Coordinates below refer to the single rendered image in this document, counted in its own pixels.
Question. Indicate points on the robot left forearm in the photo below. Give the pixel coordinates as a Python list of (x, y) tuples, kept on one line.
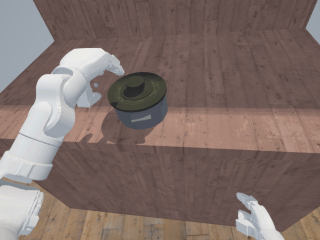
[(50, 118)]

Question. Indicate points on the lid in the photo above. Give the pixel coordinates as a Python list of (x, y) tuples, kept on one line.
[(124, 100)]

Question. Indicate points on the right robot hand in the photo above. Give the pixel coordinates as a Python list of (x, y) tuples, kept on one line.
[(259, 219)]

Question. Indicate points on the pot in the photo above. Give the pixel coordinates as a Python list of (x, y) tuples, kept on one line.
[(144, 119)]

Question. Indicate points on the knob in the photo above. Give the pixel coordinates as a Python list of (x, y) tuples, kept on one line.
[(135, 83)]

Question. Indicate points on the robot right forearm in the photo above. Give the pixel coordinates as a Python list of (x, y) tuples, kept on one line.
[(269, 234)]

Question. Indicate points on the left robot upper arm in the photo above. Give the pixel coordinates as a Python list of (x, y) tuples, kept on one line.
[(20, 206)]

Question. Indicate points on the left robot hand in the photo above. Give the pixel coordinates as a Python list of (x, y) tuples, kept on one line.
[(91, 62)]

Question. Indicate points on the table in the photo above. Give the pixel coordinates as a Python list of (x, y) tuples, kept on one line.
[(243, 98)]

